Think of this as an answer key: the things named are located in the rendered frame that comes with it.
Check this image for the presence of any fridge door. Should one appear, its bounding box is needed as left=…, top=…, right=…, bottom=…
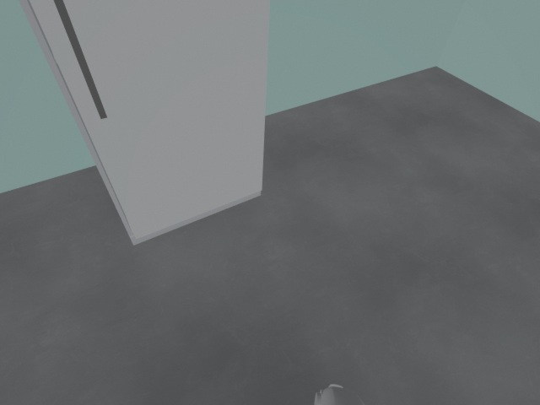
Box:
left=30, top=0, right=270, bottom=239

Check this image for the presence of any right robot thigh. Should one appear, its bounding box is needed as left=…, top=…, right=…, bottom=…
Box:
left=314, top=386, right=364, bottom=405

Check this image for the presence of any handle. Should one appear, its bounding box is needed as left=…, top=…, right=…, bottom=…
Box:
left=54, top=0, right=107, bottom=119

